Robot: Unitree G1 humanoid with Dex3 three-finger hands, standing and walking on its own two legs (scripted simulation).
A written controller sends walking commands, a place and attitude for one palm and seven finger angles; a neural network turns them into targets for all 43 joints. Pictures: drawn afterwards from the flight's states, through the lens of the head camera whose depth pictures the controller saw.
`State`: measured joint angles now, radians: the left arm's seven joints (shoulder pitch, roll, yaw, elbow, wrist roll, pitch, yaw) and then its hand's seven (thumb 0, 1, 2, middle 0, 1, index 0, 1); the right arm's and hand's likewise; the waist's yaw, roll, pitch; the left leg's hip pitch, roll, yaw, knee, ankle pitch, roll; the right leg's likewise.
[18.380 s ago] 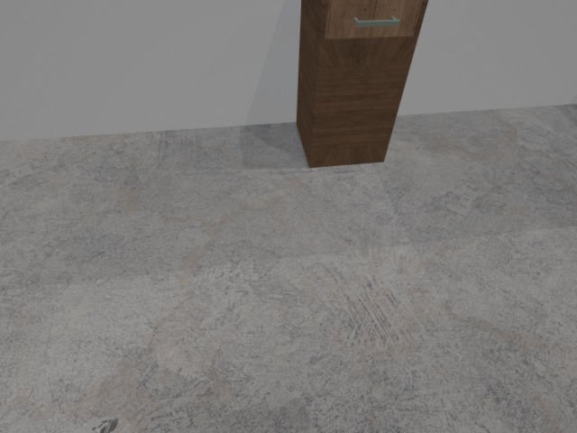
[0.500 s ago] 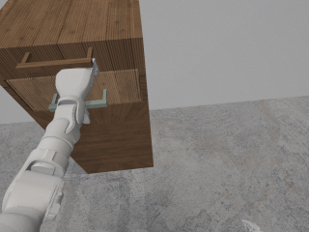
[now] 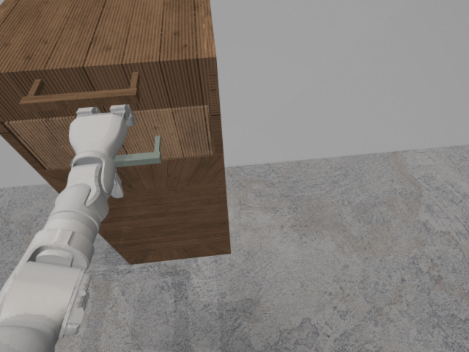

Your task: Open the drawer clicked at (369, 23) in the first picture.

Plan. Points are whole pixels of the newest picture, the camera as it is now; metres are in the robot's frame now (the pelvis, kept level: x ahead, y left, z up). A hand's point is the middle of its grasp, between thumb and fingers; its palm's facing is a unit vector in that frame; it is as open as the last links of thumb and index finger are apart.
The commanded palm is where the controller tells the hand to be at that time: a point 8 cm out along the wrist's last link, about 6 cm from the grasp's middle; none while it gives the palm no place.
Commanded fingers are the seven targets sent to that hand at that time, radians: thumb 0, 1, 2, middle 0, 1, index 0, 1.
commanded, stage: move the hooked fingers above the handle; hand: left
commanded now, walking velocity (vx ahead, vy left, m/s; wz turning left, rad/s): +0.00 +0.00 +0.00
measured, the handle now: (118, 153) +0.50 +0.24 +0.01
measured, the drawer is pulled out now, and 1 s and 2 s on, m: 0.00 0.00 0.00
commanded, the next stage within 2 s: lower the fingers behind the handle in 0.38 s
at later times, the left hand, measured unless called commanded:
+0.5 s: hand (103, 162) +0.43 +0.23 +0.07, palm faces +0.04 +0.00 -1.00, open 13.8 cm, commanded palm +0.41 +0.22 +0.12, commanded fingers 0.00 -0.50 0.30 -0.30 -1.20 -0.30 -1.20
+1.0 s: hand (110, 177) +0.42 +0.23 +0.03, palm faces -0.03 +0.00 -1.00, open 13.8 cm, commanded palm +0.41 +0.22 +0.09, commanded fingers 0.00 -0.50 0.30 -0.30 -1.20 -0.30 -1.20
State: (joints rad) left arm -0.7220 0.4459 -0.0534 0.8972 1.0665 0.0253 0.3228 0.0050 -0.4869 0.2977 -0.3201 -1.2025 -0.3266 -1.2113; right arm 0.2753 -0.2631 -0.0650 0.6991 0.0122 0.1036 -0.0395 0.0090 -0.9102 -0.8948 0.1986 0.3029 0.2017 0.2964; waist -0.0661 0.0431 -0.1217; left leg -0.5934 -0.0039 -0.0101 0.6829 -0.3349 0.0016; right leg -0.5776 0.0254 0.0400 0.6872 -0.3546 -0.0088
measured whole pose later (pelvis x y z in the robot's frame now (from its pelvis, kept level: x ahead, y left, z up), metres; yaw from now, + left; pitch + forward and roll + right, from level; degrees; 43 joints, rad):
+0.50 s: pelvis +0.00 +0.00 +0.00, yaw +1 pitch +11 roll +0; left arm -0.64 0.42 -0.12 0.80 1.04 0.04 0.27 0.00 -0.49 0.30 -0.32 -1.20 -0.32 -1.20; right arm 0.27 -0.25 -0.07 0.70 0.02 0.10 -0.03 0.01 -0.91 -0.89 0.20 0.30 0.20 0.30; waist -0.02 0.05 -0.12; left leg -0.53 -0.01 -0.03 0.66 -0.33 0.01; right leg -0.51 0.01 0.02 0.66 -0.35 -0.01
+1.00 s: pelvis +0.00 -0.01 +0.00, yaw +1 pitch +14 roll +0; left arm -0.62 0.43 -0.07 0.89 1.06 0.02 0.31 0.00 -0.49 0.30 -0.32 -1.20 -0.32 -1.20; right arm 0.30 -0.25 -0.08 0.72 0.01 0.09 -0.05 0.01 -0.91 -0.89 0.20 0.30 0.20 0.30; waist -0.05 0.05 -0.12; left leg -0.59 0.00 -0.03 0.69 -0.34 -0.01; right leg -0.57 0.03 0.02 0.69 -0.36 -0.02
